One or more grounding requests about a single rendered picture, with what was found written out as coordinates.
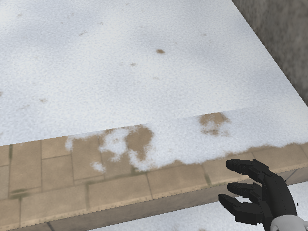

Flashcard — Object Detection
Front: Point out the robot right forearm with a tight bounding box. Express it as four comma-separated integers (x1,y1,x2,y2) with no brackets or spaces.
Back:
270,215,308,231

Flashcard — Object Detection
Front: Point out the right robot hand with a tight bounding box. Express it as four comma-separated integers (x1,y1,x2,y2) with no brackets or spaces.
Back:
218,159,298,231

